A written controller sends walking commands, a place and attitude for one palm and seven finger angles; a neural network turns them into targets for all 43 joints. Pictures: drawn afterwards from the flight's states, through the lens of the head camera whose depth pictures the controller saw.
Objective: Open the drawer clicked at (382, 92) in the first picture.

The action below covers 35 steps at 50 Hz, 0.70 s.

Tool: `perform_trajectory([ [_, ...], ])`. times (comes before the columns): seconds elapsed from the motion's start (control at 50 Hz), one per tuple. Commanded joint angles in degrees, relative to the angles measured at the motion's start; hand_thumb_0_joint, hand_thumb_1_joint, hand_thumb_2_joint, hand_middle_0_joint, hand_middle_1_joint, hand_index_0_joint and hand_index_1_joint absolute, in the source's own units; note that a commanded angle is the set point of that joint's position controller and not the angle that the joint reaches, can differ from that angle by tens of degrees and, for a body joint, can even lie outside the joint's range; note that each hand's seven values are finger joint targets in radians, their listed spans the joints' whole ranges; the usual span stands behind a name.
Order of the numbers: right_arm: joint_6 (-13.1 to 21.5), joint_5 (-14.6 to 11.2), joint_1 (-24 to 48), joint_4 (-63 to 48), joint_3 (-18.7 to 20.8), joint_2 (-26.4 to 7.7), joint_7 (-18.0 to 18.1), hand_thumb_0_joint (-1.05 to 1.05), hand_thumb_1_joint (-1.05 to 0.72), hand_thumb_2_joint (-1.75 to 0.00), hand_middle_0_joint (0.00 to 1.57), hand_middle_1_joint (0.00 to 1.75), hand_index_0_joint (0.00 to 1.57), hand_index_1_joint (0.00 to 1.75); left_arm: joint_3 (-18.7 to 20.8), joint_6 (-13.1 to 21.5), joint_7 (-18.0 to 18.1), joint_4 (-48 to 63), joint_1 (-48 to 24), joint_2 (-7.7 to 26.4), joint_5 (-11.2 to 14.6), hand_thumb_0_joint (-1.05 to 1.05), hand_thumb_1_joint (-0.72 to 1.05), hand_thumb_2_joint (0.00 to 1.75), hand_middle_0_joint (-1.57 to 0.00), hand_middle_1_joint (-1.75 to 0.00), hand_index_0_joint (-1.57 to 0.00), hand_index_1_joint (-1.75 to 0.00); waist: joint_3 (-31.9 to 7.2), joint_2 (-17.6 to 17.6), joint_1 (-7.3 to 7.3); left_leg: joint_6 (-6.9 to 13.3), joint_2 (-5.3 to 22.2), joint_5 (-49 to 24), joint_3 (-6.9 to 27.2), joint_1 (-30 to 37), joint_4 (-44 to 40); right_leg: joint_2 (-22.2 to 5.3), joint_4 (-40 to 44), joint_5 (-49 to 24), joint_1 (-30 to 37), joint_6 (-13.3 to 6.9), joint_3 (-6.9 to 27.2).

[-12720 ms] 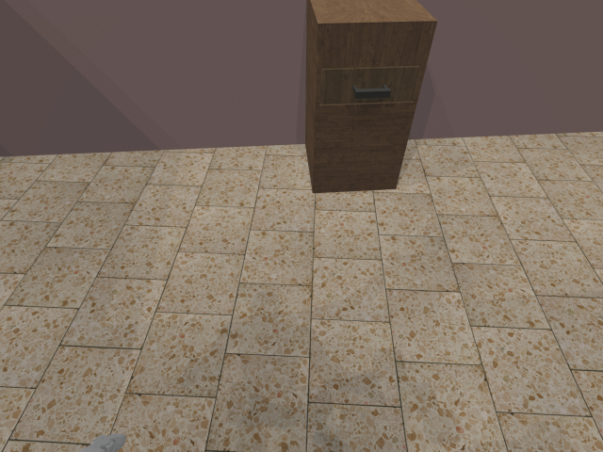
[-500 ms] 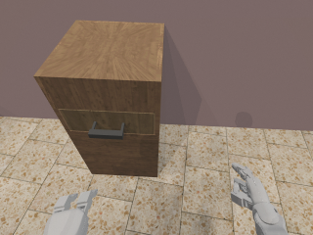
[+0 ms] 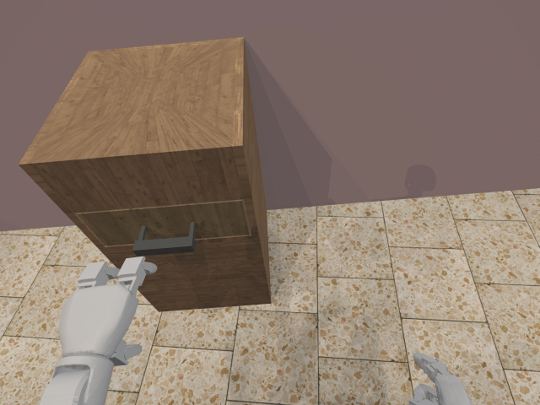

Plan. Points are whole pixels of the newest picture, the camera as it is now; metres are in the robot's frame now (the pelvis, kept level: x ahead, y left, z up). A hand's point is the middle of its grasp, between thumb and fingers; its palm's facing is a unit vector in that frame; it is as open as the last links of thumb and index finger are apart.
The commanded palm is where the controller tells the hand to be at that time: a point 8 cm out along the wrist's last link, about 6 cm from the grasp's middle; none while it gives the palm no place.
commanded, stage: raise the hand with hooked fingers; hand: left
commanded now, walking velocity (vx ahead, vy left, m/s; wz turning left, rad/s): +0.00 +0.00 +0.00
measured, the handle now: (166, 237) +0.48 +0.33 -0.19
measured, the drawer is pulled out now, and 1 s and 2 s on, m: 0.00 0.00 0.00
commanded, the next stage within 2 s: move the hooked fingers above the handle in 0.92 s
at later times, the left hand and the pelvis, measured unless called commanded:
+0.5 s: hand (82, 261) +0.27 +0.29 +0.09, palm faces +0.09 -0.06 -0.99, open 13.8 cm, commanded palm +0.25 +0.28 +0.15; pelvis -0.03 +0.04 +0.02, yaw +1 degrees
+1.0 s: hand (76, 250) +0.28 +0.30 +0.10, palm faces +0.10 -0.05 -0.99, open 13.9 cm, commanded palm +0.25 +0.29 +0.15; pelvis -0.02 +0.05 +0.02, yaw +1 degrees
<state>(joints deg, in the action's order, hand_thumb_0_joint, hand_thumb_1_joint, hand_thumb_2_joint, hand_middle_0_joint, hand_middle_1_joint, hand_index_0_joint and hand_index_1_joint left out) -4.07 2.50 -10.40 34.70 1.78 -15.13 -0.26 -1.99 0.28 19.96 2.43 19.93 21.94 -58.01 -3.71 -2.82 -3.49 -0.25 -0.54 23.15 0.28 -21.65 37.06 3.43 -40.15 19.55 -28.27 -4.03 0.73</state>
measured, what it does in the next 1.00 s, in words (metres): shifts its weight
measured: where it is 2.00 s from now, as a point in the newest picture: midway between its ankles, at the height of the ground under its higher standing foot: outside the picture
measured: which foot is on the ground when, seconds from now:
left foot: down 0.00-1.00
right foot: down 0.00-1.00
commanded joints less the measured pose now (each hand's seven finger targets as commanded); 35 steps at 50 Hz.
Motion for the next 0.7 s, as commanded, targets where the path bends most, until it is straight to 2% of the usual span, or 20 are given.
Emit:
perform_trajectory([
  [0.0,4.55,-0.82,8.87,-9.25,2.43,-3.40,0.64,0.00,-0.90,-0.90,0.20,0.30,0.20,0.30,9.47,0.31,6.32,10.65,-8.35,9.40,0.84,0.00,-0.27,0.40,-0.28,-1.05,-0.28,-1.05,-17.57,3.49,-0.35,2.50,-3.32,-18.90,-0.13,-3.85,-1.48,-4.55,4.50,-31.25,20.10,2.24,7.98],
  [0.06,4.05,-2.04,10.11,-8.83,2.66,-4.16,0.46,0.00,-0.90,-0.90,0.20,0.30,0.20,0.30,7.12,-4.40,5.32,6.12,-11.03,8.23,1.62,0.00,-0.34,0.37,-0.29,-1.10,-0.29,-1.10,-14.59,5.02,-0.06,2.35,-3.18,-18.36,-0.89,-3.98,-3.10,-4.47,5.90,-29.15,19.69,2.38,6.74],
  [0.08,3.77,-2.53,10.46,-8.73,2.60,-4.41,0.58,0.00,-0.90,-0.90,0.20,0.30,0.20,0.30,5.67,-6.17,4.31,5.34,-13.06,7.97,1.82,0.00,-0.36,0.36,-0.29,-1.11,-0.29,-1.11,-14.08,5.73,-0.15,2.40,-3.09,-17.67,-1.26,-3.71,-4.25,-4.32,6.67,-25.95,20.11,2.43,6.12],
  [0.14,3.49,-3.30,11.99,-9.36,2.22,-4.66,1.30,0.00,-0.90,-0.90,0.20,0.30,0.20,0.30,2.58,-9.78,0.70,6.41,-19.63,8.62,1.94,0.00,-0.43,0.33,-0.29,-1.15,-0.29,-1.15,-12.46,3.66,-0.22,2.72,-2.56,-18.00,-1.63,0.01,-6.69,-3.94,8.82,-19.88,19.56,2.20,4.41],
  [0.16,3.26,-3.52,12.28,-9.80,1.90,-4.68,1.64,0.00,-0.90,-0.90,0.20,0.30,0.20,0.30,1.98,-10.48,-0.60,7.20,-22.49,8.73,2.28,0.00,-0.45,0.32,-0.30,-1.17,-0.30,-1.17,-11.94,4.79,-0.03,2.89,-2.47,-17.85,-1.37,0.74,-7.41,-3.81,9.42,-17.97,19.53,2.22,3.88],
  [0.18,3.34,-3.51,12.49,-9.78,1.69,-4.57,1.88,0.00,-0.90,-0.90,0.20,0.30,0.20,0.30,1.54,-10.80,-1.75,6.85,-24.43,9.08,1.94,0.00,-0.48,0.31,-0.30,-1.18,-0.30,-1.18,-10.83,3.73,-0.01,2.97,-2.26,-17.49,-1.40,1.92,-7.99,-3.72,9.88,-16.15,18.58,2.16,3.32],
  [0.22,3.23,-3.49,12.25,-9.87,1.06,-4.28,2.29,0.00,-0.90,-0.90,0.20,0.30,0.20,0.30,0.98,-10.86,-3.75,5.60,-27.59,9.56,1.53,0.00,-0.50,0.30,-0.30,-1.20,-0.30,-1.20,-9.07,3.74,-0.23,3.00,-1.95,-16.56,-1.08,3.63,-9.61,-3.42,11.05,-13.12,17.73,2.06,2.00],
  [0.26,3.03,-3.32,11.82,-9.98,0.65,-4.21,2.61,0.00,-0.90,-0.90,0.20,0.30,0.20,0.30,2.71,-10.10,-5.05,5.79,-31.29,12.05,1.08,0.00,-0.50,0.30,-0.30,-1.20,-0.30,-1.20,-9.34,3.26,-0.63,2.86,-1.88,-16.58,-0.79,4.69,-10.79,-3.24,11.70,-11.95,19.11,1.76,1.79],
  [0.34,2.91,-3.70,11.61,-9.75,-0.27,-3.49,2.77,0.00,-0.90,-0.90,0.20,0.30,0.20,0.30,2.60,-9.76,-7.02,1.29,-35.97,12.24,0.43,0.00,-0.50,0.30,-0.30,-1.20,-0.30,-1.20,-5.80,1.49,-0.73,2.39,-1.73,-15.76,-0.55,5.46,-12.98,-2.75,13.33,-10.23,18.49,1.27,0.75],
  [0.36,2.72,-3.77,11.32,-9.61,-0.28,-3.56,2.77,0.00,-0.90,-0.90,0.20,0.30,0.20,0.30,3.24,-9.79,-7.43,0.62,-37.50,13.01,0.63,0.00,-0.50,0.30,-0.30,-1.20,-0.30,-1.20,-5.90,1.34,-0.71,2.25,-1.62,-15.97,-0.41,5.84,-13.53,-2.58,13.79,-9.92,18.93,1.14,0.70],
  [0.42,2.78,-3.94,11.05,-9.38,-0.54,-3.56,2.69,0.00,-0.90,-0.90,0.20,0.30,0.20,0.30,1.73,-9.28,-8.92,0.26,-42.73,12.63,0.73,0.00,-0.50,0.30,-0.30,-1.20,-0.30,-1.20,-7.08,-0.25,-0.12,1.90,-1.38,-17.75,0.11,8.00,-14.29,-2.40,14.19,-10.97,19.06,0.84,-0.24],
  [0.46,2.86,-3.93,10.59,-9.35,-0.56,-3.66,2.66,0.00,-0.90,-0.90,0.20,0.30,0.20,0.30,0.98,-8.62,-10.07,0.49,-46.33,12.87,1.00,0.00,-0.50,0.30,-0.30,-1.20,-0.30,-1.20,-7.99,-2.36,0.26,1.54,-1.14,-18.43,0.64,9.36,-14.97,-2.32,14.59,-10.19,18.98,0.62,-0.79],
  [0.48,3.04,-4.07,10.47,-9.26,-0.65,-3.58,2.62,0.00,-0.90,-0.90,0.20,0.30,0.20,0.30,0.02,-8.32,-10.65,-0.05,-47.57,12.22,1.22,0.00,-0.50,0.30,-0.30,-1.20,-0.30,-1.20,-7.69,-2.53,0.50,1.53,-1.01,-18.03,0.91,9.83,-15.13,-2.29,14.81,-9.64,18.41,0.60,-1.13],
  [0.5,3.13,-3.95,9.94,-9.02,-0.59,-3.74,2.62,0.00,-0.90,-0.90,0.20,0.30,0.20,0.30,0.53,-7.81,-11.16,-0.49,-48.30,13.00,1.41,0.00,-0.50,0.30,-0.30,-1.20,-0.30,-1.20,-7.85,-2.33,0.44,1.44,-0.97,-18.56,1.20,10.26,-15.49,-2.17,15.09,-10.02,18.73,0.52,-1.22],
  [0.58,2.93,-3.96,8.37,-9.60,-0.27,-4.26,1.85,0.00,-0.90,-0.90,0.20,0.30,0.20,0.30,0.17,-6.58,-13.78,-4.00,-40.50,10.83,2.72,0.00,-0.50,0.30,-0.30,-1.20,-0.30,-1.20,-7.14,3.05,-0.42,1.36,-0.61,-21.29,1.37,9.29,-15.86,-2.05,15.35,-12.19,19.84,0.59,-1.94],
  [0.62,2.74,-3.83,8.15,-9.73,0.01,-4.69,1.47,0.00,-0.90,-0.90,0.20,0.30,0.20,0.30,1.33,-5.48,-14.42,-2.90,-38.97,11.62,3.26,0.00,-0.50,0.30,-0.30,-1.20,-0.30,-1.20,-7.26,4.55,-0.75,1.37,-0.58,-22.95,1.18,8.93,-15.90,-2.14,15.48,-14.18,20.63,0.69,-1.76],
  [0.68,3.05,-3.65,7.97,-10.10,0.19,-4.80,1.14,0.00,-0.90,-0.90,0.20,0.30,0.20,0.30,2.79,-3.24,-13.69,1.17,-40.87,13.17,2.91,0.00,-0.50,0.30,-0.30,-1.20,-0.30,-1.20,-9.01,1.61,-1.19,1.14,-0.46,-24.28,1.84,9.65,-15.95,-2.18,15.17,-14.15,20.88,0.44,-1.61],
])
